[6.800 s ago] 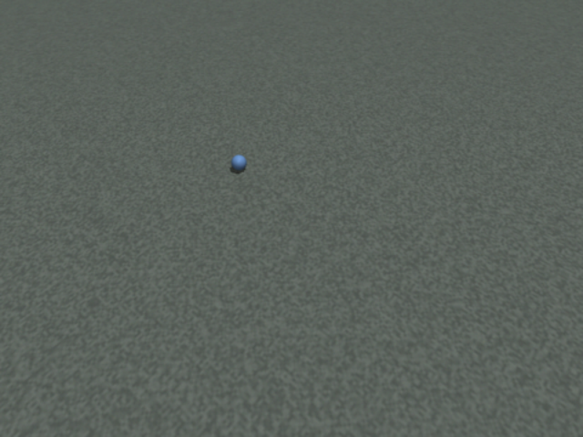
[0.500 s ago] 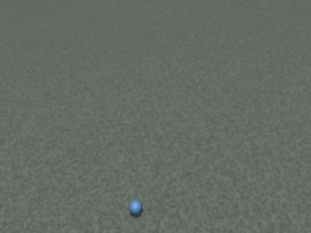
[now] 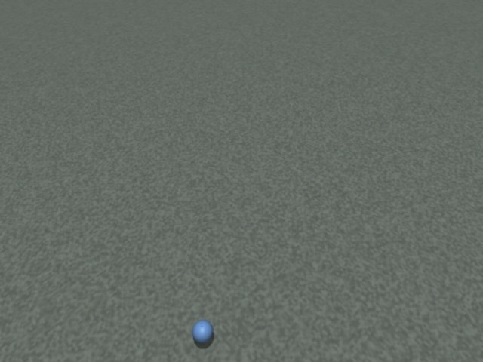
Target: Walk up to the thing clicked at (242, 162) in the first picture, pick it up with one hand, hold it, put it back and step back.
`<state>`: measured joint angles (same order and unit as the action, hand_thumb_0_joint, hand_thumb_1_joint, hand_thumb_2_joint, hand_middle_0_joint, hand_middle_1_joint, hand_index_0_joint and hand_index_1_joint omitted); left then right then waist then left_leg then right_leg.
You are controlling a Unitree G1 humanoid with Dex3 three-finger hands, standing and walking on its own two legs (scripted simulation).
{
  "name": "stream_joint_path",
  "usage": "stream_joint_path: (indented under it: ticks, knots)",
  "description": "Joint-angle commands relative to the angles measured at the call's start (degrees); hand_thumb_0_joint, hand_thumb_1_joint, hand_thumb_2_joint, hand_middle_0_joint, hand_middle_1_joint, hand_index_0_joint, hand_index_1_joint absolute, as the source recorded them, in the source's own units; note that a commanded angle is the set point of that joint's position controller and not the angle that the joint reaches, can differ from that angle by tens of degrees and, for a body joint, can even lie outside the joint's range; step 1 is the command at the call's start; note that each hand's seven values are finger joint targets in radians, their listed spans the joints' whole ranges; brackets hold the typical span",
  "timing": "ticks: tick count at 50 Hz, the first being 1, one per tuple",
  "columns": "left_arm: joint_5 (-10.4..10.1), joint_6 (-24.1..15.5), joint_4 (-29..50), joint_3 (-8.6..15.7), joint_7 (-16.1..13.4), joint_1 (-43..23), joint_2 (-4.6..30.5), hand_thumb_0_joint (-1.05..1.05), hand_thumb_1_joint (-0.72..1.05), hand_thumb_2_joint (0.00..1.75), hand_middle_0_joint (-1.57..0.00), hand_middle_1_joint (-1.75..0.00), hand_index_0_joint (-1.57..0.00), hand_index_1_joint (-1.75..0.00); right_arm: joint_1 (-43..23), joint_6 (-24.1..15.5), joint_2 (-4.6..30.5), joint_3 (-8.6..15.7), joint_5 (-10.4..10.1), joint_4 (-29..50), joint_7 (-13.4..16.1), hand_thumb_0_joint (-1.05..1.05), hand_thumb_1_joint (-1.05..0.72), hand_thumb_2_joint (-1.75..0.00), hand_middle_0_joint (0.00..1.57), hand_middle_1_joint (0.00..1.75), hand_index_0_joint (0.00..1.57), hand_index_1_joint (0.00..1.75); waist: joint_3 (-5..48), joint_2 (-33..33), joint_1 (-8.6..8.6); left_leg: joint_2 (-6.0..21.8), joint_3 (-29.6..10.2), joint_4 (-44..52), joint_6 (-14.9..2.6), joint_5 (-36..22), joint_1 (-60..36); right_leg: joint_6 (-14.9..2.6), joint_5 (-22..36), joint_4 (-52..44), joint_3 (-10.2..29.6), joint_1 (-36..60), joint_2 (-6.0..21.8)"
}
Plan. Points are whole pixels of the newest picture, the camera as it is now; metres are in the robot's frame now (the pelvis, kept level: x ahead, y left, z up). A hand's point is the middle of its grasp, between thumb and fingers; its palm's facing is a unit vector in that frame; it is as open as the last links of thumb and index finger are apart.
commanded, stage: walk up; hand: left
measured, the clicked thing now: (202, 331) +0.39 +0.17 -0.74
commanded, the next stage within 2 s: stand in 0.42 s
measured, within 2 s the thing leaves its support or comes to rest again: neither
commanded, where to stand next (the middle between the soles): +0.06 +0.01 m, yaw -1 degrees
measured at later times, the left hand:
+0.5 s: hand out of the picture +0.08 +0.25 -0.15, palm faces -0.04 -0.93 -0.36, open 7.4 cm
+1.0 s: hand out of the picture +0.08 +0.23 -0.15, palm faces -0.03 -0.94 -0.34, open 7.4 cm
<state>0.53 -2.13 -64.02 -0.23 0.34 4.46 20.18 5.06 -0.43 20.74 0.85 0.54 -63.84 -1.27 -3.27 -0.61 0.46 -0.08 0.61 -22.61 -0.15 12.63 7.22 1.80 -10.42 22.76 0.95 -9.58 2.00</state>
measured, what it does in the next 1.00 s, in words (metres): stands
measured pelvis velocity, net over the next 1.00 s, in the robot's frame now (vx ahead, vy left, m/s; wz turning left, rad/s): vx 0.00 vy -0.02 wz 0.00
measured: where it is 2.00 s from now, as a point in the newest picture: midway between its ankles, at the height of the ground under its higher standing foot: outside the picture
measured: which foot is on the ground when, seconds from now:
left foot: down 0.00-1.00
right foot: down 0.00-1.00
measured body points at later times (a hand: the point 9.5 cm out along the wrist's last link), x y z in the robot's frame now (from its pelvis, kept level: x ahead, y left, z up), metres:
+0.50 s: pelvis +0.00 +0.00 +0.00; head +0.02 -0.01 +0.45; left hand +0.08 +0.30 -0.12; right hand +0.07 -0.31 -0.14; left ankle +0.00 +0.12 -0.74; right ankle +0.02 -0.14 -0.74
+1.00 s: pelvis +0.00 -0.02 +0.00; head +0.01 -0.02 +0.45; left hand +0.08 +0.28 -0.13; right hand +0.08 -0.32 -0.13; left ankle +0.00 +0.12 -0.74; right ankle +0.02 -0.14 -0.74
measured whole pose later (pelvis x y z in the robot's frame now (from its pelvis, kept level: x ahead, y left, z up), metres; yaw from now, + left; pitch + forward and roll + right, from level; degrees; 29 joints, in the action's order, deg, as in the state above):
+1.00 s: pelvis +0.00 -0.02 +0.00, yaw +0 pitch -2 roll +0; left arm 0.7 -1.0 -65.5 0.2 0.6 5.4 19.6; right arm 4.8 -0.7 20.5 0.4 0.7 -66.1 -1.0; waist -3.0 -0.6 0.6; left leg 1.4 -0.1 -17.9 1.5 10.0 6.0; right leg 0.4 -8.2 18.6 0.1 -8.5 0.6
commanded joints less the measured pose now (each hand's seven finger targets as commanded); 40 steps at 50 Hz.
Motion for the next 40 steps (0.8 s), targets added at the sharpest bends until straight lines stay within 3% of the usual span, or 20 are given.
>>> stream_joint_path:
  ticks: [1, 17, 20, 21, 22, 26, 31, 36, 40]
  knots:
    - [-0.2, -1.0, 2.7, 2.2, -1.0, -2.4, 12.3, 0.00, 0.90, 0.90, -0.20, -0.30, -0.20, -0.30, -2.8, -1.2, 11.6, 2.4, 0.0, 3.2, 0.9, 0.00, -0.90, -0.90, 0.20, 0.30, 0.20, 0.30, 5.0, 0.1, -0.69, 6.7, -5.5, 6.1, -1.96, -3.7, 1.0, -2.63, 6.5, -3.4, 4.5, 3.1, 4.5]
    - [0.2, -0.7, 1.8, 2.5, -1.0, -2.0, 12.0, 0.00, 0.90, 0.90, -0.20, -0.30, -0.20, -0.30, -1.9, -1.0, 11.6, 2.7, 0.1, 2.7, 0.9, 0.00, -0.90, -0.90, 0.20, 0.30, 0.20, 0.30, 3.6, 0.8, -0.36, 6.5, -5.2, 7.2, -1.88, -0.1, 1.2, -2.51, 4.6, -4.4, 4.8, 1.7, 4.1]
    - [0.3, -0.9, 1.9, 2.6, -1.1, -1.7, 12.2, 0.00, 0.90, 0.90, -0.20, -0.30, -0.20, -0.30, -1.1, -1.0, 11.5, 2.7, -0.1, 2.5, 1.0, 0.00, -0.90, -0.90, 0.20, 0.30, 0.20, 0.30, 5.0, 1.6, -0.21, 6.5, -4.6, 6.5, -1.87, -2.5, -0.4, -2.65, 6.1, -4.5, 5.1, 2.2, 4.6]
    - [-0.3, -0.6, 1.6, 2.5, -1.0, -2.0, 12.3, 0.00, 0.90, 0.90, -0.20, -0.30, -0.20, -0.30, -2.6, -1.4, 11.0, 2.3, -0.1, 2.4, 1.1, 0.00, -0.90, -0.90, 0.20, 0.30, 0.20, 0.30, 3.9, 3.3, -0.05, 7.6, -6.1, 7.3, -1.16, -9.5, -1.1, -2.60, 10.0, -3.9, 4.6, 1.3, 4.7]
    - [-0.4, -0.4, 1.8, 2.4, -1.0, -1.8, 11.6, 0.00, 0.90, 0.90, -0.20, -0.30, -0.20, -0.30, -2.2, -1.6, 11.5, 2.3, 0.0, 2.3, 1.2, 0.00, -0.90, -0.90, 0.20, 0.30, 0.20, 0.30, 5.1, 2.1, -0.21, 7.6, -5.6, 6.9, -0.96, -11.3, -1.1, -2.48, 10.9, -4.0, 4.7, 2.7, 4.9]
    - [-0.5, -0.1, 1.7, 2.4, -1.0, -1.3, 11.7, 0.00, 0.90, 0.90, -0.20, -0.30, -0.20, -0.30, -2.2, -1.8, 11.5, 2.2, -0.2, 1.6, 1.4, 0.00, -0.90, -0.90, 0.20, 0.30, 0.20, 0.30, 6.3, 1.3, -0.09, 7.8, -5.3, 6.7, -0.64, -14.3, -3.1, -2.40, 13.0, -4.1, 4.3, 3.7, 5.1]
    - [-0.3, 0.1, 1.7, 2.5, -0.9, -1.8, 11.9, 0.00, 0.90, 0.90, -0.20, -0.30, -0.20, -0.30, -2.7, -1.3, 11.3, 2.0, -0.1, 1.2, 1.4, 0.00, -0.90, -0.90, 0.20, 0.30, 0.20, 0.30, 6.0, 0.6, -0.14, 7.3, -5.1, 8.1, -0.40, -7.5, -0.9, -2.34, 7.7, -5.7, 4.4, 4.2, 5.0]
    - [-0.2, 0.0, 1.7, 2.4, -0.8, -1.7, 11.9, 0.00, 0.90, 0.90, -0.20, -0.30, -0.20, -0.30, -2.9, -1.5, 11.2, 1.9, -0.1, 0.9, 1.4, 0.00, -0.90, -0.90, 0.20, 0.30, 0.20, 0.30, 5.9, 0.1, -0.03, 7.5, -4.8, 7.6, -0.26, -9.1, -2.1, -2.49, 10.5, -6.3, 4.8, 3.5, 5.5]
    - [-0.2, 0.0, 1.8, 2.4, -0.9, -2.1, 12.0, 0.00, 0.90, 0.90, -0.20, -0.30, -0.20, -0.30, -3.2, -1.3, 11.3, 1.9, -0.1, 0.9, 1.2, 0.00, -0.90, -0.90, 0.20, 0.30, 0.20, 0.30, 5.6, 1.1, -0.06, 7.6, -5.2, 7.7, -0.33, -7.5, -1.8, -2.44, 8.0, -6.8, 4.5, 3.1, 5.3]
